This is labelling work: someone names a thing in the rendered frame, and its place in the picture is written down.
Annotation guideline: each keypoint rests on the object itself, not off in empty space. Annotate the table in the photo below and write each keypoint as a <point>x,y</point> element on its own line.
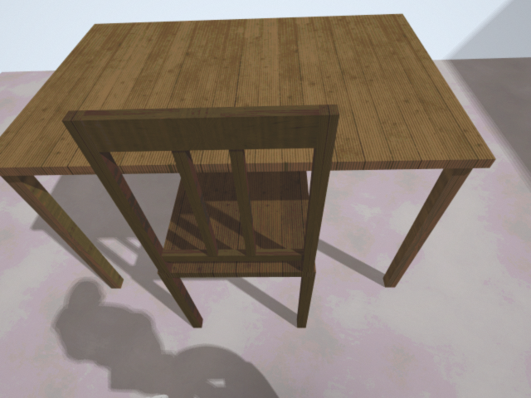
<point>396,110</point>

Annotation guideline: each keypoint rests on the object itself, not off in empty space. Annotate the chair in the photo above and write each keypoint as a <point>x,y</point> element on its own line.
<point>224,224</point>

